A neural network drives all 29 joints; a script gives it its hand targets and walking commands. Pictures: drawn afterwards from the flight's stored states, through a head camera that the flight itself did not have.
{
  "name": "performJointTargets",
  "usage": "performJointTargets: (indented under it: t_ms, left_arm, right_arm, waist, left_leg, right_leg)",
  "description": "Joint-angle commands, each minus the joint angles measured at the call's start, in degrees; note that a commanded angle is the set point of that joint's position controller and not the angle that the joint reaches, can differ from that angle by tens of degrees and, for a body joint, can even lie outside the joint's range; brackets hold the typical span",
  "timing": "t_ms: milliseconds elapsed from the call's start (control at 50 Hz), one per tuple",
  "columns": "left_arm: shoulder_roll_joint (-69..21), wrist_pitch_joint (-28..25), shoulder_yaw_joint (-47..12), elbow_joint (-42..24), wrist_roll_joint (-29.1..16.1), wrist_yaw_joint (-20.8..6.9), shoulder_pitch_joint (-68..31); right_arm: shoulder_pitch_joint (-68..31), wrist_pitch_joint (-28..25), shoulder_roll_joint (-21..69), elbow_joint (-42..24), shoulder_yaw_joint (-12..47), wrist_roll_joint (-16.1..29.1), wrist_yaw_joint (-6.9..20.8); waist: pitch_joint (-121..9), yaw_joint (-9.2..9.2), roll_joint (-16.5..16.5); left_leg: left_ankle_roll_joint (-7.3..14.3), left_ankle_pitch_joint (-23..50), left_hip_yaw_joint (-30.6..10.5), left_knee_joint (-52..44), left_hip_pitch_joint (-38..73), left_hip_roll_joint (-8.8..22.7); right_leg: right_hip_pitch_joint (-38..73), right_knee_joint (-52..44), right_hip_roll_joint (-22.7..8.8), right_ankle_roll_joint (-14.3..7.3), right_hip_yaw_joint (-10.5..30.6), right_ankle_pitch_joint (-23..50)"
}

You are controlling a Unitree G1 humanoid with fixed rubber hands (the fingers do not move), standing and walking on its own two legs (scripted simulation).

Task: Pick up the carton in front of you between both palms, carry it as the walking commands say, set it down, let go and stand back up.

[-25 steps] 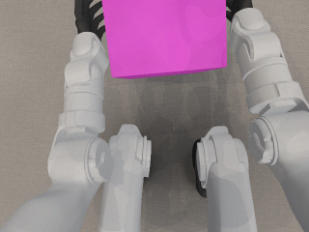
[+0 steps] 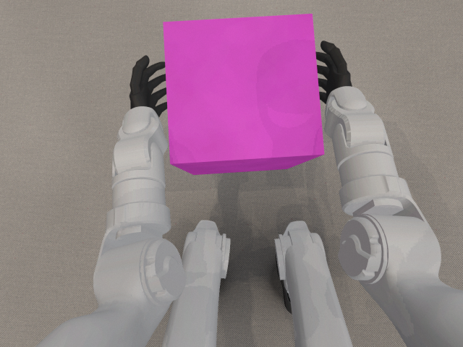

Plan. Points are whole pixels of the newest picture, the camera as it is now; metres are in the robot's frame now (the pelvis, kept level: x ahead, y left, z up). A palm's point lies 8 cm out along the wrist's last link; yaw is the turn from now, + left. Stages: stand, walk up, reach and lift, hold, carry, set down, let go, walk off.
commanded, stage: reach and lift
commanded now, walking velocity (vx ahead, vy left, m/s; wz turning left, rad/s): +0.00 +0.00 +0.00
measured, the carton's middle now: (239, 112) +0.51 +0.02 -0.13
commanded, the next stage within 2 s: none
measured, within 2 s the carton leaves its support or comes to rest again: neither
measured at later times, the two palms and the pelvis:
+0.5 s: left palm (91, 86) +0.45 +0.16 +0.10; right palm (400, 71) +0.46 -0.14 +0.10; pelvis +0.05 +0.00 +0.14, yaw -1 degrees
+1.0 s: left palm out of the picture +0.41 +0.16 +0.25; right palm out of the picture +0.40 -0.14 +0.24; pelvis +0.10 +0.01 +0.26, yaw +0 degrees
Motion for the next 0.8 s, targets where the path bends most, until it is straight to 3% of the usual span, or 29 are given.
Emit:
performJointTargets:
  t_ms: [0, 20, 40, 60, 80, 140, 160, 180, 200, 220, 240, 260, 380, 400, 420, 440, 500, 520, 540, 560, 580, 780]
  left_arm:
    - [-57.82, 0.78, -33.57, 3.14, -9.97, -15.75, -37.36]
    - [-59.57, 0.94, -34.80, 3.03, -10.20, -15.71, -37.74]
    - [-61.01, 0.92, -35.56, 1.90, -10.63, -15.52, -36.04]
    - [-59.44, 0.88, -36.61, 1.17, -11.29, -15.54, -36.16]
    - [-60.98, 0.91, -36.92, 1.74, -11.59, -15.59, -34.29]
    - [-61.03, 0.88, -38.72, 1.21, -11.23, -15.73, -30.52]
    - [-62.04, 0.82, -39.15, 1.43, -11.52, -15.73, -29.27]
    - [-61.50, 0.69, -39.36, 1.31, -11.27, -15.69, -28.25]
    - [-62.22, 0.53, -38.31, 2.68, -11.00, -15.82, -26.43]
    - [-62.46, 0.52, -38.57, 3.34, -10.38, -15.83, -24.90]
    - [-62.52, 0.33, -38.42, 4.07, -10.17, -15.94, -23.33]
    - [-62.62, -0.02, -38.05, 3.19, -9.57, -15.74, -22.17]
    - [-62.65, -1.19, -39.60, 4.37, -9.59, -15.34, -14.99]
    - [-62.11, -1.66, -38.67, 3.41, -9.12, -15.58, -14.17]
    - [-62.08, -1.50, -38.57, 4.56, -8.27, -15.49, -12.93]
    - [-61.87, -1.77, -38.89, 4.07, -8.31, -15.44, -11.80]
    - [-63.04, -2.10, -39.75, 3.90, -7.83, -15.09, -7.86]
    - [-63.49, -2.32, -39.92, 3.46, -8.41, -15.18, -6.92]
    - [-63.27, -2.37, -40.01, 3.69, -7.91, -15.22, -5.44]
    - [-63.38, -2.41, -39.89, 3.80, -7.73, -15.28, -4.93]
    - [-63.20, -2.35, -40.79, 2.90, -7.52, -15.37, -2.87]
    - [-63.95, -1.48, -44.91, -0.99, -7.33, -15.34, 8.95]
  right_arm:
    - [-33.83, -0.90, 64.58, -2.17, 27.29, 10.71, 14.31]
    - [-34.52, -1.16, 63.77, -3.78, 27.69, 10.50, 14.15]
    - [-34.54, -1.05, 64.51, -6.20, 29.18, 10.46, 14.09]
    - [-33.10, -0.86, 65.84, -5.46, 30.06, 12.03, 13.97]
    - [-32.44, -0.96, 65.18, -6.32, 30.97, 12.03, 13.87]
    - [-29.63, -1.20, 67.52, -7.23, 32.32, 13.31, 13.73]
    - [-27.66, -1.04, 67.24, -7.04, 32.64, 13.18, 13.76]
    - [-26.16, -0.99, 68.20, -5.95, 32.43, 12.64, 13.55]
    - [-23.65, -1.09, 67.30, -5.03, 32.16, 11.92, 13.45]
    - [-23.05, -1.42, 67.48, -5.90, 31.97, 11.90, 13.37]
    - [-22.27, -1.70, 67.34, -5.75, 31.38, 11.37, 13.26]
    - [-20.98, -1.83, 68.01, -7.10, 32.26, 11.39, 13.19]
    - [-12.53, -3.11, 67.76, -5.49, 31.34, 10.21, 12.71]
    - [-11.39, -2.94, 68.35, -4.75, 31.49, 9.81, 12.49]
    - [-11.31, -3.34, 68.64, -6.10, 31.26, 9.93, 12.59]
    - [-9.08, -3.27, 68.59, -4.82, 31.51, 9.31, 12.59]
    - [-6.02, -3.92, 68.68, -5.96, 32.32, 9.24, 12.98]
    - [-4.35, -3.96, 68.53, -7.34, 32.63, 9.29, 12.88]
    - [-4.31, -3.95, 68.49, -7.28, 32.54, 9.55, 12.97]
    - [-3.07, -4.00, 68.35, -8.14, 33.12, 8.89, 12.93]
    - [-1.75, -3.99, 68.88, -8.12, 33.32, 9.17, 13.01]
    - [9.95, -2.90, 68.90, -13.89, 38.09, 9.66, 13.87]
  waist:
    - [-62.75, 1.98, -3.54]
    - [-63.46, 0.75, -1.92]
    - [-64.74, 0.62, -3.45]
    - [-64.61, 1.61, -2.86]
    - [-63.78, 0.62, -3.27]
    - [-61.91, 2.11, -2.71]
    - [-60.87, 1.11, -2.21]
    - [-57.94, 1.73, -2.85]
    - [-56.51, 0.57, -3.25]
    - [-54.90, 0.96, -2.34]
    - [-53.92, -0.13, -1.55]
    - [-53.69, 1.28, -1.45]
    - [-46.28, -0.76, -0.44]
    - [-45.40, 0.12, -1.85]
    - [-44.56, -0.45, -0.35]
    - [-43.56, 0.18, -0.68]
    - [-41.82, -0.35, -0.22]
    - [-41.95, -1.84, -0.72]
    - [-40.48, 0.27, 0.39]
    - [-40.04, -1.31, -0.07]
    - [-38.26, -0.08, 0.45]
    - [-31.85, -1.85, 0.54]
  left_leg:
    - [2.93, 11.13, 11.67, -11.44, 33.61, -4.00]
    - [2.57, 10.94, 11.61, -12.20, 34.56, -4.10]
    - [2.61, 12.56, 10.73, -13.13, 36.93, -4.19]
    - [2.69, 12.99, 11.14, -13.32, 37.67, -4.06]
    - [2.75, 13.32, 10.54, -14.18, 38.66, -4.17]
    - [2.90, 12.81, 10.17, -16.89, 41.82, -4.03]
    - [2.87, 12.82, 10.10, -17.87, 42.90, -3.99]
    - [3.01, 12.87, 9.59, -19.13, 44.07, -3.99]
    - [3.06, 11.86, 9.58, -19.47, 43.33, -4.13]
    - [3.07, 12.36, 9.05, -21.03, 45.48, -3.96]
    - [3.07, 12.13, 9.10, -21.65, 45.56, -4.06]
    - [3.25, 12.97, 8.77, -22.84, 48.02, -4.08]
    - [3.29, 14.02, 6.68, -29.91, 54.71, -3.47]
    - [3.52, 13.79, 6.98, -30.49, 54.39, -3.51]
    - [3.80, 13.11, 6.47, -31.81, 56.63, -3.33]
    - [3.72, 13.58, 6.41, -33.08, 57.09, -3.41]
    - [3.90, 16.23, 5.09, -36.86, 63.03, -3.00]
    - [3.82, 15.70, 4.80, -37.67, 64.17, -2.87]
    - [3.99, 15.90, 4.89, -39.60, 65.11, -2.78]
    - [4.15, 15.62, 4.69, -40.20, 66.57, -2.75]
    - [4.19, 16.71, 4.24, -41.79, 68.01, -2.58]
    - [4.46, 26.41, 1.60, -54.75, 85.79, -1.17]
  right_leg:
    - [40.70, -13.18, 3.63, -0.56, -9.19, 10.68]
    - [42.37, -14.05, 3.64, -0.81, -9.06, 10.66]
    - [42.45, -14.12, 3.66, -0.48, -9.74, 11.83]
    - [44.51, -15.18, 3.63, -0.59, -8.70, 12.44]
    - [45.37, -15.79, 3.51, -0.47, -8.99, 12.85]
    - [48.00, -18.14, 3.72, -0.12, -8.45, 12.30]
    - [49.37, -19.28, 3.61, -0.27, -8.22, 12.79]
    - [48.65, -20.21, 3.59, -0.22, -7.85, 12.66]
    - [50.13, -21.74, 3.36, -0.31, -7.51, 11.69]
    - [49.91, -22.47, 3.43, -0.33, -7.62, 11.94]
    - [51.37, -23.92, 3.37, -0.30, -7.18, 12.08]
    - [51.51, -24.52, 3.24, -0.27, -6.84, 12.63]
    - [57.68, -31.17, 2.66, -1.08, -5.51, 14.08]
    - [60.03, -33.10, 2.55, -0.98, -4.83, 13.75]
    - [60.31, -33.80, 2.55, -0.88, -4.96, 13.04]
    - [61.46, -34.86, 2.43, -1.09, -4.64, 14.01]
    - [64.01, -38.23, 2.06, -1.30, -4.17, 15.84]
    - [67.48, -39.71, 2.06, -1.38, -3.91, 15.74]
    - [67.83, -40.61, 1.95, -1.33, -3.73, 15.77]
    - [68.98, -42.11, 1.76, -1.42, -3.39, 15.51]
    - [70.69, -43.28, 1.50, -1.47, -2.96, 16.61]
    - [85.65, -56.04, 0.67, -1.72, -1.71, 25.31]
